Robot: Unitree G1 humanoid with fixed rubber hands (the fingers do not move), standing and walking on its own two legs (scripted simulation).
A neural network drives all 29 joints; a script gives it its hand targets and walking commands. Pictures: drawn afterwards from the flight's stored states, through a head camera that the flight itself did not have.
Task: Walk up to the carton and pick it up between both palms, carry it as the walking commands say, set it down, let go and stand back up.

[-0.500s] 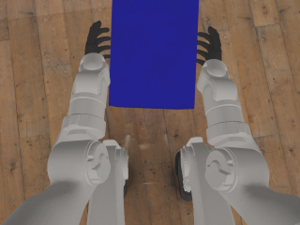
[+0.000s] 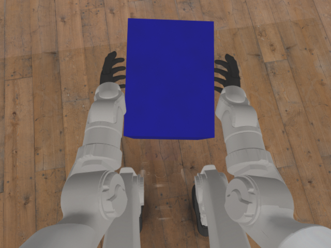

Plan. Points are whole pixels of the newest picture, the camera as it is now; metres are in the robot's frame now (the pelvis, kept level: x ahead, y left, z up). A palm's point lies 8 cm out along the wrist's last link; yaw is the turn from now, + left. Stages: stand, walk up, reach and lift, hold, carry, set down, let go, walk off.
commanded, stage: reach and lift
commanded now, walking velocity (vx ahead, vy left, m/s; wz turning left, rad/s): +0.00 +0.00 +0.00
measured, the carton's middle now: (168, 88) +0.51 +0.00 -0.13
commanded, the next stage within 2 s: none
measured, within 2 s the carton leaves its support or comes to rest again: neither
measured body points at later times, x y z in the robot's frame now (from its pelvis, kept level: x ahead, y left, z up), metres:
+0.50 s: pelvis +0.02 +0.00 +0.06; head +0.21 +0.02 +0.46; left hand +0.48 +0.14 +0.01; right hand +0.47 -0.14 +0.02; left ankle +0.12 +0.14 -0.47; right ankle +0.10 -0.15 -0.47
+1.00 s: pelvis +0.03 +0.00 +0.12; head +0.18 +0.01 +0.55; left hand +0.46 +0.14 +0.09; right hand +0.45 -0.14 +0.10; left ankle +0.12 +0.14 -0.47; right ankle +0.10 -0.15 -0.47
